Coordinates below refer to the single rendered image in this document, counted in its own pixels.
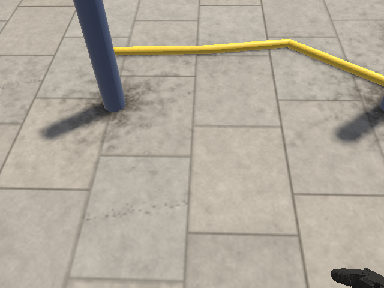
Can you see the robot right hand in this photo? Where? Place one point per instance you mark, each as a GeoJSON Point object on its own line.
{"type": "Point", "coordinates": [357, 278]}

